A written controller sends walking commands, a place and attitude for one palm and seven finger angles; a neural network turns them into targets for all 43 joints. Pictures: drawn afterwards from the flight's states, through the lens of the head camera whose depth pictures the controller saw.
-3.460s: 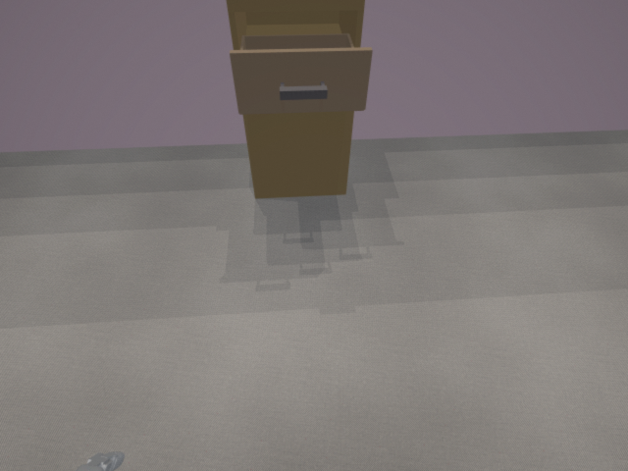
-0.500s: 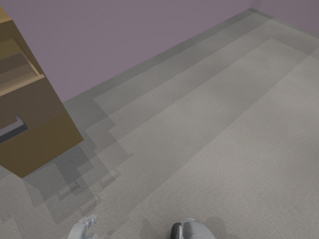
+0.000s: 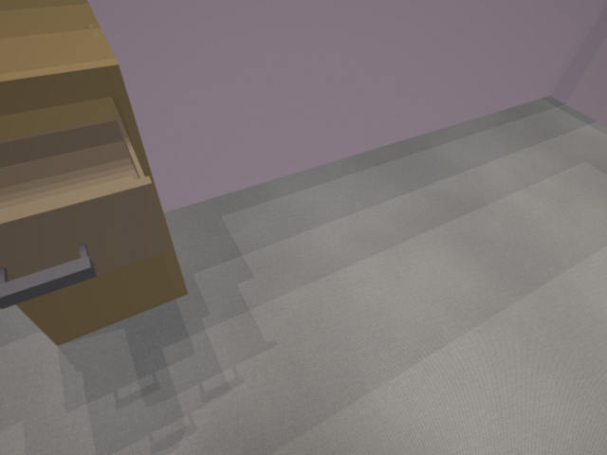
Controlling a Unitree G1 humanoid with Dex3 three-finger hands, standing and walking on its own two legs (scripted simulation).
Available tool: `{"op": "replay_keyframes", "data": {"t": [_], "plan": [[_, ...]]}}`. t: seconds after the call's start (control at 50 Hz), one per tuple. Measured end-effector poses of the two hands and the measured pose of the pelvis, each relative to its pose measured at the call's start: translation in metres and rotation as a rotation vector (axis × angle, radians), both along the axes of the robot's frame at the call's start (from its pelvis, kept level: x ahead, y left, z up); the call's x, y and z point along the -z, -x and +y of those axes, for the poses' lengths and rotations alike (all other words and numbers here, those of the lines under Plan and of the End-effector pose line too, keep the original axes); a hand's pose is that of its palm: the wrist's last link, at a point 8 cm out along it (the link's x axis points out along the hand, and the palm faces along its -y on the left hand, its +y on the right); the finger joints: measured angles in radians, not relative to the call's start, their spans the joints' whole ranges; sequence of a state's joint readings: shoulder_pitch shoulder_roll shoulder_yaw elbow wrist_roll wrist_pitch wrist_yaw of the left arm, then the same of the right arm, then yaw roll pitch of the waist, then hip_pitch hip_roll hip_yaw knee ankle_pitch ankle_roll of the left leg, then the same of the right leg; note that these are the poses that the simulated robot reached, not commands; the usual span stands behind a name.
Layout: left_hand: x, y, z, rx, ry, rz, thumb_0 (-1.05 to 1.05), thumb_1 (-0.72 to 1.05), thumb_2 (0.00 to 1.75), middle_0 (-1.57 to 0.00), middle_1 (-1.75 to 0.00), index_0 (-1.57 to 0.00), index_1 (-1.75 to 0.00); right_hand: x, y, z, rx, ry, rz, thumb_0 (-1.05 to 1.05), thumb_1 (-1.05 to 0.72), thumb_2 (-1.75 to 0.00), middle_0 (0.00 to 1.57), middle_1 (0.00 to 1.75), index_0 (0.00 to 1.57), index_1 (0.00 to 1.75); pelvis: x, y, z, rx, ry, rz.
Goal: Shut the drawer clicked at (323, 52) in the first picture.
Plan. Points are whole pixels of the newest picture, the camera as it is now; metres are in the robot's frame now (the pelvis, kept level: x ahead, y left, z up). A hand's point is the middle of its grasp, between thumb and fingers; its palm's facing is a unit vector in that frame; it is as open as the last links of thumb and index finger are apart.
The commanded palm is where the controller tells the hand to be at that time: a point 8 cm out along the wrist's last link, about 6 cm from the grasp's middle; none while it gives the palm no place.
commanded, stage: turn to face it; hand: left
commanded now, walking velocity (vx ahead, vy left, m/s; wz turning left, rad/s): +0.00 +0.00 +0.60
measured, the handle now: (45, 270) +0.37 +0.44 -0.04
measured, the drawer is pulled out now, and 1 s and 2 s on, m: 0.30 0.30 0.30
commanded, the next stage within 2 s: take the last steps up to it in 0.84 s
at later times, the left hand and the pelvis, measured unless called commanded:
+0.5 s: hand out of the picture +0.06 +0.18 -0.13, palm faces +0.29 -0.91 -0.31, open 7.4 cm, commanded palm none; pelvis +0.01 -0.05 +0.00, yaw +16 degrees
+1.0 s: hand out of the picture -0.14 +0.14 -0.17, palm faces +0.54 -0.80 -0.26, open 7.4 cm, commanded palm none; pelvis -0.02 -0.04 +0.01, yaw +30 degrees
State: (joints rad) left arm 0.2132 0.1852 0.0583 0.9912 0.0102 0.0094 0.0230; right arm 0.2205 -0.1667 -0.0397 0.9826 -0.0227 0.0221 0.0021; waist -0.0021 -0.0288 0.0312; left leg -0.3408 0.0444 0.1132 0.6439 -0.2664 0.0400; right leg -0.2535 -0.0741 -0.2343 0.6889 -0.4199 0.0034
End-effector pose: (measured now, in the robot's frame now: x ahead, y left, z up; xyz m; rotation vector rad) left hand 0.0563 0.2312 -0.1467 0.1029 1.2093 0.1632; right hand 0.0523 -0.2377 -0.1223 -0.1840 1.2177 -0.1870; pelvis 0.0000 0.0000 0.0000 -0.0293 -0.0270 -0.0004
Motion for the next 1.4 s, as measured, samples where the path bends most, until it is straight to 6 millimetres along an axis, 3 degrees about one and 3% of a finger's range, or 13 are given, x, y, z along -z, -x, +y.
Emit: {"op": "replay_keyframes", "data": {"t": [0.14, 0.28, 0.46, 0.56, 0.66, 0.78, 0.92, 1.02, 1.12, 1.18, 1.32, 1.4], "plan": [[-0.012, 0.032, 0.03, -0.079, -0.045, 0.11, 0.0, 0.91, 0.9, -0.2, -0.29, -0.2, -0.3, -0.011, -0.025, 0.011, -0.063, 0.009, 0.003, 0.0, -0.91, -0.9, 0.2, 0.3, 0.2, 0.3, -0.012, -0.006, 0.007, -0.054, -0.006, 0.023], [-0.028, 0.037, 0.036, -0.147, -0.095, 0.093, 0.0, 0.91, 0.9, -0.19, -0.29, -0.2, -0.3, -0.012, -0.041, 0.001, -0.112, -0.002, 0.016, 0.0, -0.91, -0.9, 0.2, 0.3, 0.2, 0.3, -0.017, -0.01, -0.002, -0.129, -0.004, 0.034], [-0.043, 0.017, -0.001, -0.201, -0.152, -0.062, 0.0, 0.91, 0.9, -0.2, -0.29, -0.2, -0.3, 0.012, -0.063, -0.044, -0.189, -0.025, 0.026, 0.0, -0.91, -0.9, 0.2, 0.3, 0.2, 0.3, -0.006, -0.007, -0.044, -0.25, -0.033, 0.037], [-0.056, 0.035, -0.03, -0.252, -0.161, -0.086, 0.0, 0.91, 0.9, -0.2, -0.29, -0.2, -0.3, 0.012, -0.085, -0.062, -0.258, -0.031, 0.025, 0.01, -0.91, -0.9, 0.2, 0.3, 0.2, 0.3, -0.011, -0.006, -0.062, -0.326, -0.048, 0.02], [-0.058, 0.06, -0.049, -0.31, -0.141, -0.055, 0.0, 0.9, 0.9, -0.2, -0.29, -0.21, -0.3, 0.003, -0.104, -0.064, -0.331, -0.032, 0.018, 0.01, -0.91, -0.9, 0.19, 0.3, 0.2, 0.29, -0.018, -0.006, -0.071, -0.388, -0.071, 0.018], [-0.048, 0.111, -0.062, -0.402, -0.103, 0.023, 0.0, 0.9, 0.9, -0.2, -0.3, -0.21, -0.3, -0.001, -0.124, -0.042, -0.434, -0.019, 0.033, 0.01, -0.91, -0.9, 0.19, 0.3, 0.2, 0.29, -0.019, 0.0, -0.07, -0.447, -0.075, 0.028], [-0.02, 0.194, -0.06, -0.525, -0.042, 0.171, 0.0, 0.9, 0.9, -0.2, -0.3, -0.21, -0.3, -0.009, -0.148, 0.018, -0.561, -0.007, -0.057, 0.01, -0.91, -0.9, 0.19, 0.3, 0.2, 0.29, -0.008, 0.016, -0.049, -0.498, -0.03, 0.036], [-0.01, 0.229, -0.051, -0.578, -0.016, 0.243, 0.0, 0.91, 0.9, -0.2, -0.29, -0.2, -0.3, -0.017, -0.141, 0.049, -0.623, 0.0, -0.089, 0.0, -0.91, -0.9, 0.19, 0.3, 0.2, 0.3, -0.009, 0.025, -0.039, -0.52, -0.025, 0.022], [-0.018, 0.223, -0.045, -0.573, -0.001, 0.205, 0.0, 0.91, 0.9, -0.2, -0.29, -0.2, -0.3, -0.019, -0.119, 0.056, -0.614, -0.02, -0.063, 0.0, -0.91, -0.9, 0.2, 0.3, 0.2, 0.3, -0.018, 0.024, -0.031, -0.535, -0.019, 0.013], [-0.022, 0.208, -0.043, -0.556, 0.0, 0.172, 0.0, 0.91, 0.9, -0.19, -0.29, -0.2, -0.3, -0.016, -0.105, 0.047, -0.575, -0.021, -0.038, 0.0, -0.93, -0.9, 0.2, 0.3, 0.2, 0.3, -0.02, 0.02, -0.028, -0.543, -0.024, 0.013], [-0.029, 0.141, -0.038, -0.508, -0.016, 0.067, 0.0, 0.91, 0.9, -0.19, -0.29, -0.2, -0.3, 0.005, -0.064, 0.002, -0.499, -0.002, 0.141, 0.0, -0.93, -0.9, 0.2, 0.3, 0.2, 0.3, -0.017, -0.002, -0.03, -0.556, -0.049, 0.016], [-0.028, 0.103, -0.039, -0.502, -0.05, -0.005, 0.0, 0.91, 0.9, -0.2, -0.29, -0.2, -0.3, 0.022, -0.05, -0.021, -0.473, 0.001, 0.259, 0.0, -0.92, -0.9, 0.2, 0.3, 0.2, 0.3, -0.006, -0.024, -0.035, -0.573, -0.047, 0.005]]}}
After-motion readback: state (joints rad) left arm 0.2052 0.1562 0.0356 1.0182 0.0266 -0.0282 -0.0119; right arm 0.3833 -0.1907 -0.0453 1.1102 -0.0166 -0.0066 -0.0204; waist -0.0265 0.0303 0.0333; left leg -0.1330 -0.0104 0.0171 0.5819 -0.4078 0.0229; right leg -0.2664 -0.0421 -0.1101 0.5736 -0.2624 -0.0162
